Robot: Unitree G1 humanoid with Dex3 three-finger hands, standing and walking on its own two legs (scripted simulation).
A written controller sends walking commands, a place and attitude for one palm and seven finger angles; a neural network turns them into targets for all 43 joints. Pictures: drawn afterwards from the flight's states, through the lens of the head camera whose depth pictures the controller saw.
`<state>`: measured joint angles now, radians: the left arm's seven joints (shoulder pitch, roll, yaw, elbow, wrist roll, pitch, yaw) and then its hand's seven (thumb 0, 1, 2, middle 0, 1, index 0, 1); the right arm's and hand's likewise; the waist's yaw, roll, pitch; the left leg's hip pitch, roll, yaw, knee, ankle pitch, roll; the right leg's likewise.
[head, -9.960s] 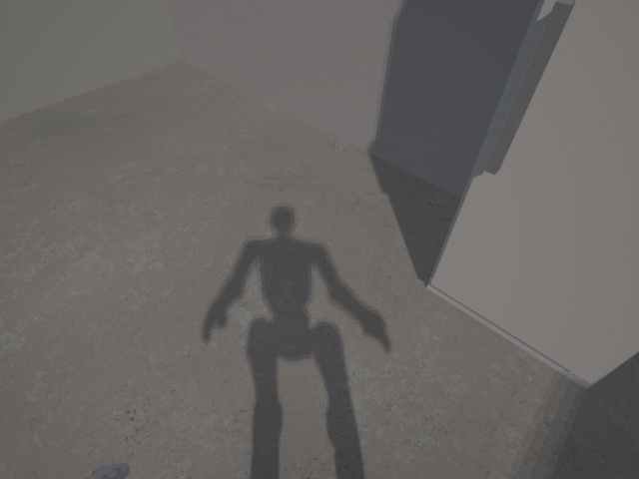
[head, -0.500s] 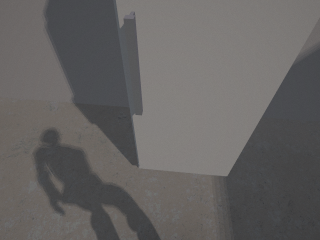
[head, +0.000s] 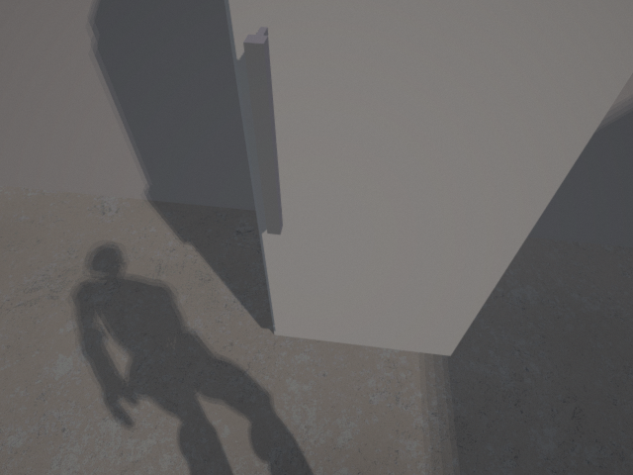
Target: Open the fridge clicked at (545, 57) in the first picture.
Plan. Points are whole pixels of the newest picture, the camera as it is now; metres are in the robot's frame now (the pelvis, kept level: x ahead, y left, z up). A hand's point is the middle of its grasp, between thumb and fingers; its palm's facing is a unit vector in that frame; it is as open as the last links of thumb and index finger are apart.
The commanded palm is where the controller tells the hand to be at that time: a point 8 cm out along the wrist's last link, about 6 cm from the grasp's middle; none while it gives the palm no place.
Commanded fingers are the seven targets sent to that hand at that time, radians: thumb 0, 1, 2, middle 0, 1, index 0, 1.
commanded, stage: look again from close up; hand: left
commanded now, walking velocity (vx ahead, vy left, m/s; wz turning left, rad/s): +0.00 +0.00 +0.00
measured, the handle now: (270, 147) +0.61 +0.12 +0.08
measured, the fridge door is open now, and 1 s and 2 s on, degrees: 0 0 0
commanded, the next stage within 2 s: shuffle to correct the standing spot in 0.58 s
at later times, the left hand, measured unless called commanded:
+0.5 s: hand out of the picture +0.03 +0.17 -0.17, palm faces +0.02 -0.98 -0.20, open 7.3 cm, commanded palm none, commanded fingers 0.00 0.90 0.90 -0.20 -0.30 -0.20 -0.30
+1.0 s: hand out of the picture +0.05 +0.16 -0.18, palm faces +0.05 -0.99 -0.16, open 7.4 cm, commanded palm none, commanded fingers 0.00 0.90 0.90 -0.20 -0.30 -0.20 -0.30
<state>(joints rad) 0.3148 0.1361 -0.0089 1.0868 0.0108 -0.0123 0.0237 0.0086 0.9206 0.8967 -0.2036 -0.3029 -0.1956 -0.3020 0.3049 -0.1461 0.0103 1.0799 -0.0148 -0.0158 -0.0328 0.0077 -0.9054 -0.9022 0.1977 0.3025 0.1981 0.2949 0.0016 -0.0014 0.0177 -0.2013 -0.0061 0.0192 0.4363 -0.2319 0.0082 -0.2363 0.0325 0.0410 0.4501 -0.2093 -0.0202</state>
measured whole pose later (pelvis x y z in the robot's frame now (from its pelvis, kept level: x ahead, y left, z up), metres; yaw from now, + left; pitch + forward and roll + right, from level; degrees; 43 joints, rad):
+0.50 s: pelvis +0.03 -0.01 +0.00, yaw +0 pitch +0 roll +0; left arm 0.29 0.15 -0.01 1.09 0.01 -0.02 0.03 0.01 0.93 0.90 -0.20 -0.30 -0.20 -0.30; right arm 0.29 -0.14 0.02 1.11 -0.02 -0.02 -0.04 0.01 -0.91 -0.90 0.20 0.30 0.20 0.30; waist 0.00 0.00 0.02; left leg -0.15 0.00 0.02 0.41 -0.26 0.00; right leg -0.19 0.04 0.04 0.44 -0.25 -0.03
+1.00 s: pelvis +0.07 -0.01 -0.01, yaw -1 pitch +1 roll -1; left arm 0.37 0.13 0.03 1.07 0.02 -0.03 0.01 0.00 0.91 0.90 -0.20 -0.30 -0.20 -0.30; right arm 0.35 -0.16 -0.01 1.11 -0.02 -0.02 -0.03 0.01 -0.91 -0.90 0.20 0.30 0.20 0.30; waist 0.02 0.01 0.01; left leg -0.19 0.03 0.05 0.62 -0.42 0.02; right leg -0.19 0.07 0.05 0.55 -0.37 -0.05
